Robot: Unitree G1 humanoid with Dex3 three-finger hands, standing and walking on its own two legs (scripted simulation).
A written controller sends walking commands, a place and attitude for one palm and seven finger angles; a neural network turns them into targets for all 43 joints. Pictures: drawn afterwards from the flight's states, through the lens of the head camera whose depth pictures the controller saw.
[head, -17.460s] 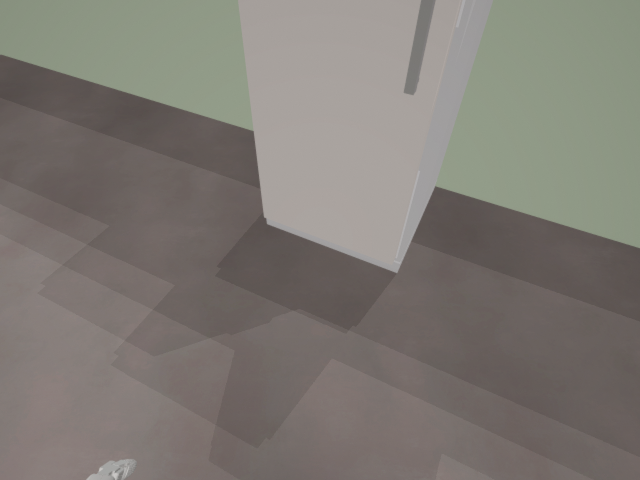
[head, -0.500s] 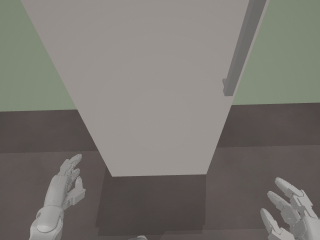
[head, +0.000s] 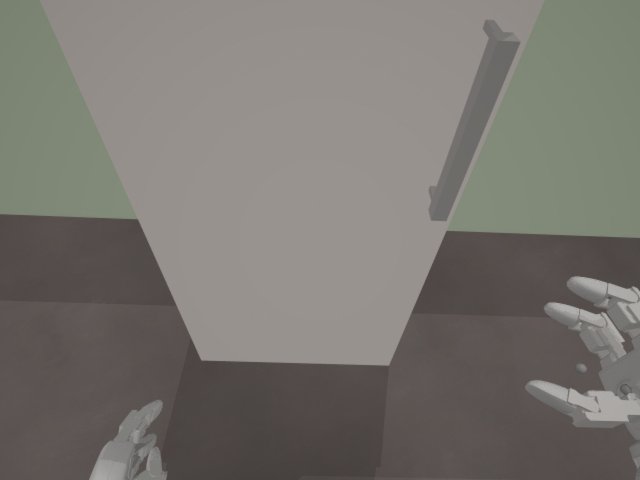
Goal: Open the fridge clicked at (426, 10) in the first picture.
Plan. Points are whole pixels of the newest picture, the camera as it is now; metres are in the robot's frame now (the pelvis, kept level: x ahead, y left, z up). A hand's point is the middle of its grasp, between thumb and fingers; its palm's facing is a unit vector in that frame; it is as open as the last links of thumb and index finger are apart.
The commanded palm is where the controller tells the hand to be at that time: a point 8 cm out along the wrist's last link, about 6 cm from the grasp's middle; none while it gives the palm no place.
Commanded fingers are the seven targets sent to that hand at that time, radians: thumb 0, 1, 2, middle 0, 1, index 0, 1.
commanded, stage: raise the hand to about handle height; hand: right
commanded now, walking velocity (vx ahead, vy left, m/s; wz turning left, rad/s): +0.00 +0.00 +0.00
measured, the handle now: (460, 133) +0.52 -0.16 +0.18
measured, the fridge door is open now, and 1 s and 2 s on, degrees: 0 0 0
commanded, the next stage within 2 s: move the hooked fingers beside the handle in 1.10 s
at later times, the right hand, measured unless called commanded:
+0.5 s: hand out of the picture +0.25 -0.31 +0.19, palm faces +0.04 +0.99 -0.11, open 13.9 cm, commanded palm +0.23 -0.35 +0.20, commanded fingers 0.00 0.50 -0.30 0.30 1.20 0.30 1.20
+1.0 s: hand out of the picture +0.27 -0.30 +0.21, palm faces +0.10 +0.99 -0.08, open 13.9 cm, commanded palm +0.23 -0.33 +0.21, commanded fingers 0.00 0.50 -0.30 0.30 1.20 0.30 1.20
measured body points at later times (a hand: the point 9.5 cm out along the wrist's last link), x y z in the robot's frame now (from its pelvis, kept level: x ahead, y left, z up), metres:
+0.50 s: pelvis +0.00 -0.03 +0.02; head -0.02 -0.03 +0.47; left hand +0.20 +0.16 -0.04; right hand +0.25 -0.36 +0.20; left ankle +0.03 +0.09 -0.72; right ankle -0.02 -0.08 -0.72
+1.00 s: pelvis +0.00 -0.01 +0.02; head -0.02 +0.00 +0.47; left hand +0.20 +0.21 -0.04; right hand +0.26 -0.35 +0.22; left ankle +0.03 +0.09 -0.72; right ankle -0.02 -0.08 -0.72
